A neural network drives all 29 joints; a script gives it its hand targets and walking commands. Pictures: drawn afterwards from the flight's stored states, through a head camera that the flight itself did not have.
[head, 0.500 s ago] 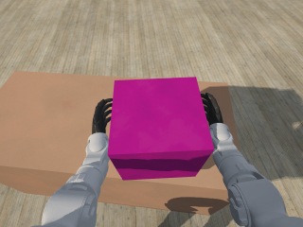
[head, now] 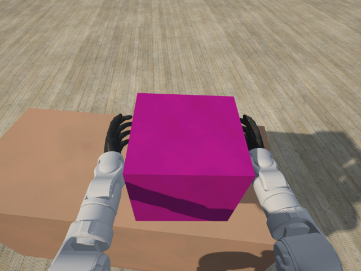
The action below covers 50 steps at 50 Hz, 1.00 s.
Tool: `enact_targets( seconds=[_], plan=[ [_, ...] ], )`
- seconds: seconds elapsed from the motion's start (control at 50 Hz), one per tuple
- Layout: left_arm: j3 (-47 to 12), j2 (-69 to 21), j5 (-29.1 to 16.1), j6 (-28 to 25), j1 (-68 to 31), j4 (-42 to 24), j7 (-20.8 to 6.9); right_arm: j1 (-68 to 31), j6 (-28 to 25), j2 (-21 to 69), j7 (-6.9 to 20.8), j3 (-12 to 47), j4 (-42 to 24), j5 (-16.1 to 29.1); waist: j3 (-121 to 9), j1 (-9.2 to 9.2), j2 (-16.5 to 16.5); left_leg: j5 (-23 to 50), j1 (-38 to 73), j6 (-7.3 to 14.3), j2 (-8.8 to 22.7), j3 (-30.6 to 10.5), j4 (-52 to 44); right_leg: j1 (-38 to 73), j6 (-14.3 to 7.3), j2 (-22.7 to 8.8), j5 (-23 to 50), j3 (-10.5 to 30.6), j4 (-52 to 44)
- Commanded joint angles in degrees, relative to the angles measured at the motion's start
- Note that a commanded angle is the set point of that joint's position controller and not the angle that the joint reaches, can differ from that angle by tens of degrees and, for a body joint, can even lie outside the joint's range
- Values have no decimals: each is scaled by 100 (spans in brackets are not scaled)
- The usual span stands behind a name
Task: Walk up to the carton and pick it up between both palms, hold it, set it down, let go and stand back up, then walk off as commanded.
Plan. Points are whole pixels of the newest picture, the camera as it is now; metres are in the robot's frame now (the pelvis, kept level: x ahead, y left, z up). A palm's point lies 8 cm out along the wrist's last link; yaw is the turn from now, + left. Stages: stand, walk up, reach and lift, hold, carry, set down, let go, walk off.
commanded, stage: reach and lift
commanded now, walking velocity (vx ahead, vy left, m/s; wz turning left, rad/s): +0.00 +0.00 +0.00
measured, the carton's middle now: (184, 159) +0.37 +0.02 +0.04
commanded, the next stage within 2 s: hold in 1.70 s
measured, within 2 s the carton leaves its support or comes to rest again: neither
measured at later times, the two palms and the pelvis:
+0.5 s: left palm (117, 122) +0.38 +0.17 +0.15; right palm (262, 137) +0.38 -0.16 +0.12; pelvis -0.01 +0.00 +0.00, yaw +1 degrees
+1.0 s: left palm (110, 123) +0.36 +0.18 +0.16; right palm (262, 141) +0.35 -0.15 +0.13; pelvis +0.00 +0.01 +0.01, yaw +1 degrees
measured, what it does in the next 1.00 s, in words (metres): stands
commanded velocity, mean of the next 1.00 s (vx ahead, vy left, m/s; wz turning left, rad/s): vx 0.00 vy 0.00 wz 0.00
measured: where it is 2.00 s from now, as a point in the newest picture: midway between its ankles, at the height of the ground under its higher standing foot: outside the picture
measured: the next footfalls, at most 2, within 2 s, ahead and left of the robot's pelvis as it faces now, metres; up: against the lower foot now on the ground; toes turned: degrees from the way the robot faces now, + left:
none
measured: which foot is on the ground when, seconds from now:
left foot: down 0.00-1.00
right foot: down 0.00-1.00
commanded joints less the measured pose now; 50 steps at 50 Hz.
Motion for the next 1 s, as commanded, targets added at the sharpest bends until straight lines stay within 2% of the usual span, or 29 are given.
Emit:
enact_targets(
  seconds=[0.0,0.1,0.14,0.2,0.22,0.24,0.28,0.3,0.32,0.34,0.36,0.38,0.42,0.44,0.46,0.5,0.54,0.58,0.6,0.62,0.64,0.7,0.74,0.76,0.82,0.88,0.9,0.94,0.98],
  plan=[
    [-2143,-3819,501,34,-4869,-1639,-1133,-4535,23,4345,967,1732,-2074,19,-2077,-447,-410,772,692,33,-560,59,-654,2558,219,122,596,199,-533],
    [-1832,-3784,391,89,-5561,-998,-1260,-5191,60,4554,1031,1274,-1899,-320,-2044,-585,-468,-2,462,164,-625,242,-783,2440,189,51,-460,165,-637],
    [-1516,-3621,511,188,-5689,-400,-1343,-5489,90,4471,1051,1023,-1678,-497,-1861,-578,-548,-324,413,252,-642,271,-822,2322,162,21,-1044,181,-708],
    [-929,-3377,809,399,-5411,509,-1535,-5371,192,4251,1046,547,-1185,-740,-1455,-566,-691,-551,470,381,-653,389,-935,2189,112,-9,-1612,182,-898],
    [-941,-3453,798,429,-5381,486,-1575,-5378,173,4296,1035,568,-1227,-705,-1574,-598,-655,-475,567,365,-647,393,-929,2267,121,-14,-1465,159,-872],
    [-793,-3340,846,485,-5364,660,-1602,-5403,216,4235,1037,602,-1168,-665,-1488,-488,-659,-566,553,392,-648,409,-973,2252,127,-17,-1540,182,-920],
    [-649,-3330,945,541,-5211,764,-1689,-5408,221,4302,961,547,-1121,-634,-1559,-520,-661,-424,677,399,-676,435,-957,2431,177,-36,-1211,177,-936],
    [-494,-3261,1021,559,-5196,801,-1710,-5306,247,4299,961,587,-927,-603,-1480,-455,-660,-392,739,395,-665,434,-977,2466,189,-30,-1092,161,-938],
    [-432,-3292,1130,614,-5080,917,-1726,-5292,262,4231,950,479,-795,-640,-1426,-495,-617,-384,737,407,-671,440,-1014,2467,192,-25,-1075,137,-954],
    [-465,-3346,1161,640,-5059,857,-1720,-5373,251,4183,962,497,-765,-573,-1432,-489,-493,-336,786,372,-661,425,-1046,2478,167,-15,-849,100,-943],
    [-536,-3421,1125,679,-4898,857,-1744,-5510,205,4216,934,661,-1038,-504,-1506,-473,-563,-206,803,361,-664,432,-1051,2603,187,-3,-482,86,-925],
    [-586,-3447,1119,674,-4917,633,-1753,-5470,191,4321,890,788,-1155,-433,-1640,-500,-592,-76,820,361,-684,435,-1023,2799,212,-6,-101,118,-890],
    [-971,-3687,986,689,-4890,153,-1720,-5545,133,4361,829,1104,-1554,-221,-1897,-561,-377,302,902,256,-697,341,-991,3102,230,39,696,97,-772],
    [-1207,-3817,867,705,-4889,-154,-1716,-5621,106,4468,774,1331,-2009,-67,-2168,-604,-376,569,1024,226,-718,304,-898,3315,264,57,1157,123,-704],
    [-1349,-3894,820,691,-4701,-555,-1691,-5542,104,4599,724,1601,-2425,85,-2478,-561,-419,1068,1140,205,-729,282,-775,3598,298,92,1789,144,-633],
    [-1664,-3869,670,758,-4302,-1162,-1634,-5126,185,4684,599,2007,-3004,318,-2820,-577,-392,1877,1409,146,-771,214,-526,3887,372,166,2809,150,-462],
    [-2112,-3863,468,813,-4260,-2069,-1557,-4760,298,4655,511,2354,-3500,527,-3174,-664,-216,2525,1588,43,-784,100,-340,4098,379,213,3605,161,-302],
    [-2282,-3714,461,1000,-4150,-2414,-1502,-4293,512,4531,475,2451,-3435,542,-2751,-745,-51,2627,1557,-33,-792,71,-312,3877,392,235,3649,108,-259],
    [-2185,-3574,545,1140,-3942,-2346,-1531,-4080,649,4390,451,2410,-3341,485,-2374,-771,-131,2523,1506,-1,-774,52,-336,3750,404,221,3576,120,-298],
    [-2291,-3579,615,1251,-3809,-2694,-1529,-3731,701,4252,448,2447,-3345,487,-2292,-841,-29,2732,1601,-57,-756,37,-341,3743,389,247,3732,72,-263],
    [-2283,-3508,658,1372,-3747,-2815,-1564,-3462,804,4112,419,2344,-3180,461,-1998,-918,5,2699,1659,-75,-741,34,-382,3611,363,241,3517,45,-324],
    [-2510,-3584,622,1636,-3449,-3201,-1596,-3424,895,3950,418,2380,-3621,554,-1934,-952,118,3086,1868,-194,-669,9,-332,3580,309,283,3451,-5,-335],
    [-2591,-3551,570,1786,-3519,-3332,-1632,-3456,954,3824,397,2232,-3719,572,-1789,-1012,149,3089,1989,-240,-632,2,-361,3495,305,268,3275,-23,-385],
    [-2727,-3595,472,1851,-3560,-3462,-1643,-3553,959,3837,386,2295,-4079,631,-1989,-1032,103,3153,2000,-254,-646,11,-337,3574,313,269,3385,-32,-376],
    [-2668,-3613,521,1988,-3567,-3193,-1642,-3918,1014,3705,458,2184,-4086,639,-1686,-947,160,2657,1891,-191,-605,-30,-476,3320,267,245,2744,-24,-459],
    [-2744,-3854,461,2048,-3749,-3235,-1554,-4372,986,3687,588,2228,-4325,692,-1953,-806,212,2625,2099,-199,-528,-75,-490,3055,212,301,2318,-76,-485],
    [-2626,-3785,504,2076,-3699,-2983,-1563,-4443,1010,3677,590,2210,-4274,703,-1805,-778,104,2400,2011,-143,-549,-55,-528,3034,217,293,2168,-68,-531],
    [-2643,-3895,464,2070,-4155,-2991,-1504,-4834,999,3728,660,2100,-4120,706,-1825,-733,261,2008,2080,-151,-498,-69,-624,2722,188,284,1660,-69,-584],
    [-2439,-3930,525,2096,-4370,-2589,-1461,-5048,1015,3742,762,1967,-3783,588,-1694,-636,132,1318,1884,-75,-474,-37,-780,2488,157,277,1020,-106,-651]
  ],
)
